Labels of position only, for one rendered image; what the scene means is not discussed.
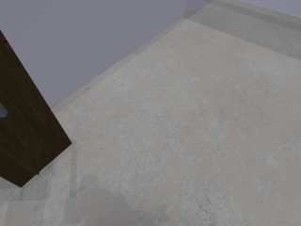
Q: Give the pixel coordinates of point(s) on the cupboard door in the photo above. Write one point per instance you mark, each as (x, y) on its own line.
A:
(22, 131)

